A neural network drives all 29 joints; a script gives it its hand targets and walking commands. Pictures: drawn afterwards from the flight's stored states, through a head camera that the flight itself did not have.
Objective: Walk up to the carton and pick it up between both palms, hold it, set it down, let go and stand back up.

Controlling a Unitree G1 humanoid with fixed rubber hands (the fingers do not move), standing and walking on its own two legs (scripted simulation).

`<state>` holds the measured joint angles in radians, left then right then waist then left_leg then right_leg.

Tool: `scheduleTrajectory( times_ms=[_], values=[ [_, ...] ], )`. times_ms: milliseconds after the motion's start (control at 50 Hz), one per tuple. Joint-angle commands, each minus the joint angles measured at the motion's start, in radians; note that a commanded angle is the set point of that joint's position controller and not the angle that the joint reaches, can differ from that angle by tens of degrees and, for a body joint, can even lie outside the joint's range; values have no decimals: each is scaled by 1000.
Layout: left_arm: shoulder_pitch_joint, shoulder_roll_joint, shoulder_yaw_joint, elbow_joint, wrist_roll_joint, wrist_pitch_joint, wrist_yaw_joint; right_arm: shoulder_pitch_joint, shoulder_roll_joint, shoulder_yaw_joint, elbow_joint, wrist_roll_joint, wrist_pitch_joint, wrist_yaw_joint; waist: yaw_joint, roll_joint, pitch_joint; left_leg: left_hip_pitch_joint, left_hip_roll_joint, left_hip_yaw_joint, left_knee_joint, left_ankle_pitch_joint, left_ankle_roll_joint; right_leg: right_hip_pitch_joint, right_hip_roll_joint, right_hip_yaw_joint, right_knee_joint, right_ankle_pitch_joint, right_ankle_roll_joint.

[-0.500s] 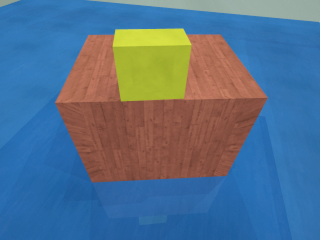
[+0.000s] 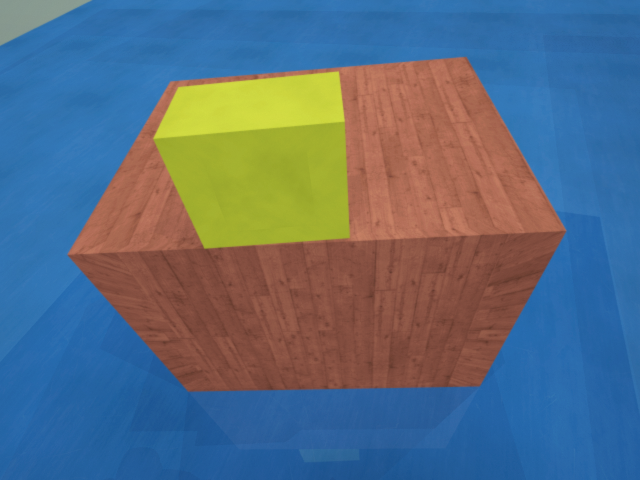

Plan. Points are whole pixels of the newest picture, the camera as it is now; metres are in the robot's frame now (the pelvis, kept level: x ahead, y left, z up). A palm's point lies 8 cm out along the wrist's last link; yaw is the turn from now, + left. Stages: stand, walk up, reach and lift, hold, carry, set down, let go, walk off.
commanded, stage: walk up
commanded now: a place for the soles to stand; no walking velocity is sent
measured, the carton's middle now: (267, 165) +0.64 +0.13 +0.06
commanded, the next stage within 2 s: none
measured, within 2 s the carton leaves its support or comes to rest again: neither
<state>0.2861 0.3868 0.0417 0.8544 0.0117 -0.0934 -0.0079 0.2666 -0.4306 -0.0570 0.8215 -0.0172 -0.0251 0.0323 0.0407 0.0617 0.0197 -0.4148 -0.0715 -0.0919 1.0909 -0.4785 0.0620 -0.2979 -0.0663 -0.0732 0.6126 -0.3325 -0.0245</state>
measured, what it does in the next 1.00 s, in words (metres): walks ahead: left foot, then right foot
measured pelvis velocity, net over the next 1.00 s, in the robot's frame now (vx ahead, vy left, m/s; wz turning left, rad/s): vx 0.17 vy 0.17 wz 0.17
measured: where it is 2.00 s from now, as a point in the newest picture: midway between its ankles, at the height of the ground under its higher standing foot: outside the picture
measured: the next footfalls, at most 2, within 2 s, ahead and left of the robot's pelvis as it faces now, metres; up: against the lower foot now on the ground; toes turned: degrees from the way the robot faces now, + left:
left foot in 0.36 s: +0.25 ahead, +0.07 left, +0.00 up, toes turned +2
right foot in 0.64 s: +0.15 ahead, -0.11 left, +0.00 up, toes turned -3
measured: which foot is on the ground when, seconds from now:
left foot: up 0.00-0.34, down 0.36-0.62, up 0.64-0.86, down 0.88-1.00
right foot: down 0.00-0.40, up 0.42-0.62, down 0.64-0.88, up 0.90-1.00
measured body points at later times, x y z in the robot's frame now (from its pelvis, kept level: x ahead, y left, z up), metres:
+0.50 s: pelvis +0.13 +0.04 -0.01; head +0.16 +0.04 +0.44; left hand +0.17 +0.36 -0.12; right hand +0.22 -0.28 -0.12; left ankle +0.21 +0.07 -0.73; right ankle +0.03 -0.09 -0.67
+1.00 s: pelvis +0.17 +0.17 -0.05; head +0.22 +0.16 +0.40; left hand +0.17 +0.52 -0.14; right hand +0.35 -0.12 -0.16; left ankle +0.16 +0.31 -0.73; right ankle +0.14 -0.02 -0.69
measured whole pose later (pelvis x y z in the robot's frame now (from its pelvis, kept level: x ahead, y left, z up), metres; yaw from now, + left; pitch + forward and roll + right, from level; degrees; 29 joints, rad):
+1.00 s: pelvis +0.17 +0.17 -0.05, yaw +10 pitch -4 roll +1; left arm 0.25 0.44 0.04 0.85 0.01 -0.03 0.07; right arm 0.18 -0.43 -0.10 0.79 -0.03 0.00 0.01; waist 0.04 0.04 0.18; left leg -0.37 -0.06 -0.12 0.95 -0.51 -0.03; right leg -0.35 -0.15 0.03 1.18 -0.58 0.01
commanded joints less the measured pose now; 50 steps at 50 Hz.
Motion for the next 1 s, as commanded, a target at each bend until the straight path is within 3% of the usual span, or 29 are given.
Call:
scheduleTrajectory(
  times_ms=[0,80,140,200,260,280,320,340,360,400,420,480,500,520,540,560,580,600,640,660,700,760,800,840,860,880,900,920,980],
  values=[
    [113,252,88,-52,-9,-33,38,-61,-136,-30,-98,24,-13,11,18,-215,9,-291,54,18,-20,175,-32,334,-162,119,-220,769,-22],
    [69,273,91,-76,-7,-37,32,-105,-106,-34,-127,13,2,23,-20,-210,90,-248,51,56,-192,284,-51,194,-136,36,-307,690,-64],
    [82,281,88,-66,-12,-32,35,-141,-102,-38,-138,5,7,35,7,-202,84,-242,67,84,-340,316,-38,278,-137,27,-266,666,-37],
    [92,301,96,-66,-16,-25,48,-152,-98,-42,-145,-15,8,50,1,-129,0,-152,115,109,-461,376,1,349,-210,52,-204,675,-45],
    [32,310,83,-82,-25,-19,69,18,-124,-59,-103,-45,17,47,-94,-136,-119,125,94,92,-531,436,48,289,-218,29,-19,792,-24],
    [-1,299,88,-79,-25,-19,74,94,-139,-70,-75,-55,20,43,-151,-53,-182,251,96,65,-603,533,70,270,-182,27,91,747,-10],
    [137,210,52,-68,-34,-16,73,135,-205,-100,-82,-71,25,28,-154,155,-225,474,182,-180,-610,608,142,16,-29,8,416,303,12],
    [191,172,56,-57,-32,-6,67,99,-228,-101,-108,-58,25,22,-98,266,-205,556,290,-433,-663,764,125,-155,109,19,491,-259,33],
    [178,222,66,-32,-30,14,78,105,-231,-105,-114,-32,27,10,-121,202,-180,553,305,-466,-729,622,143,-228,103,35,562,-305,18],
    [145,274,58,-12,-27,38,73,9,-208,-90,-130,-13,45,11,-86,114,39,163,289,-405,-887,136,89,-164,24,46,555,-243,-2],
    [169,281,67,1,-32,52,67,-26,-207,-97,-162,-24,51,16,-66,104,90,62,247,-326,-954,42,3,-97,16,33,496,-218,-12],
    [310,277,91,27,-28,53,62,-158,-213,-112,-197,-36,57,25,21,166,143,-180,142,-106,-935,400,-144,173,-19,22,326,-180,-33],
    [441,324,113,74,-29,52,69,-256,-233,-122,-239,-34,67,33,91,229,130,-270,46,-6,-854,545,-273,336,-30,5,192,-226,-72],
    [493,288,113,101,-37,56,82,-288,-209,-124,-243,-69,74,31,114,197,143,-225,34,2,-715,562,-264,305,-58,-12,11,-203,-77],
    [566,324,133,118,-35,52,93,-321,-176,-120,-262,-58,83,34,159,122,116,-278,-46,48,-481,602,-328,406,-97,-9,-165,-152,-140],
    [485,327,142,117,-48,51,112,-309,-133,-107,-267,-66,90,35,158,-321,115,-302,-79,89,-14,149,-209,326,-274,172,-370,83,-176],
    [221,320,132,17,1,32,136,-199,-127,-85,-236,-53,94,36,36,-278,115,-336,42,-160,201,-3,-149,179,-436,441,-271,148,-239],
    [90,342,136,-53,5,18,149,-135,-167,-95,-214,-43,103,38,-15,-197,76,-363,37,-199,354,-41,-144,192,-532,518,-254,247,-301],
    [39,334,116,-56,0,10,168,-19,-177,-89,-186,-56,99,40,-87,-52,-47,-265,66,-155,255,-39,-146,206,-447,369,-229,379,-245],
    [-54,407,125,-71,3,7,175,-38,-231,-114,-183,-46,118,50,-110,-168,-10,-216,93,-175,378,-51,-119,31,-526,412,-235,347,-282],
    [-41,393,131,-71,6,-10,157,-131,-230,-106,-203,-31,112,54,-59,-291,40,-326,141,-183,243,-149,-114,160,-457,293,-111,463,-245],
    [-15,367,105,-42,27,1,134,-163,-184,-88,-143,3,56,25,6,-263,2,-233,143,-93,-335,-117,-72,321,-357,154,101,607,-146],
    [-43,341,83,-62,28,19,97,83,-188,-103,-15,28,12,6,-132,-45,-75,239,-13,195,-621,354,-83,85,-110,-86,528,414,-44],
    [84,201,47,-55,20,36,75,209,-258,-142,32,13,2,-39,-153,95,-131,593,76,-89,-430,635,19,-345,-64,-14,683,-337,-1],
    [87,176,21,-77,-1,46,76,149,-335,-146,-15,14,-4,-54,-114,142,-199,577,249,-423,-412,829,97,-417,-10,33,714,-405,13],
    [-22,221,24,-83,-3,68,79,107,-333,-127,-38,15,-6,-65,-131,-57,-158,323,360,-599,-541,693,195,-320,1,149,655,-356,-10],
    [-51,277,37,-67,-11,84,78,1,-372,-133,-38,24,-8,-69,-82,-61,-87,94,398,-684,-610,533,236,-203,-41,185,652,-332,0],
    [-100,280,37,-72,-10,84,74,-85,-351,-130,-69,27,-12,-73,-65,-98,22,3,367,-663,-631,410,213,-199,-53,193,642,-289,-2],
    [-93,241,54,-65,-4,104,56,41,-317,-116,-43,17,-44,-103,-66,-88,136,146,372,-530,-474,835,154,-365,-49,244,645,-213,-30]
  ],
)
